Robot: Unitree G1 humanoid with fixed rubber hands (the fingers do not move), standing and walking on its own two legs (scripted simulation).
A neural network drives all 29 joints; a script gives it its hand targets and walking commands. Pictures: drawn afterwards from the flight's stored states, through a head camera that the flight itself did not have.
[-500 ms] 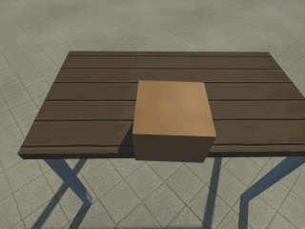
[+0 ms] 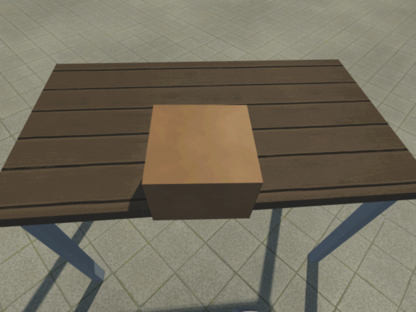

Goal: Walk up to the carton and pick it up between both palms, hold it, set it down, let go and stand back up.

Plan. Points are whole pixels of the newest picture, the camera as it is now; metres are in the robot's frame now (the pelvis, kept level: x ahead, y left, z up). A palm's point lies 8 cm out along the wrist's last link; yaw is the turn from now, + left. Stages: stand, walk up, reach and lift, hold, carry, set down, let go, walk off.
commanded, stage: walk up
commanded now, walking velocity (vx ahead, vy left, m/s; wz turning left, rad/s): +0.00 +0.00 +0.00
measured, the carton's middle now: (201, 161) +0.43 +0.00 +0.02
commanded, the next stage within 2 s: none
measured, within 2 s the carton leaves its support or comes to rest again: neither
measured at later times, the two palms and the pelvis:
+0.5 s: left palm out of the picture +0.03 +0.16 -0.14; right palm out of the picture +0.04 -0.27 -0.13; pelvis +0.02 -0.06 +0.01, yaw +1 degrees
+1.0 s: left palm out of the picture -0.02 +0.24 -0.16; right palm out of the picture +0.08 -0.20 -0.13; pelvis +0.02 +0.01 +0.00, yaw +1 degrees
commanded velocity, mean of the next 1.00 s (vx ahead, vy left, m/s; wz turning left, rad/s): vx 0.00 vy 0.04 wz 0.00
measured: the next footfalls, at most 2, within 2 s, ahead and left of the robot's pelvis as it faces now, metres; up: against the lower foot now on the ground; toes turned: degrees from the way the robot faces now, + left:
right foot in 0.06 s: +0.05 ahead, -0.14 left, +0.00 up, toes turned -1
left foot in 0.36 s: +0.03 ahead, +0.05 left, +0.00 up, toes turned +4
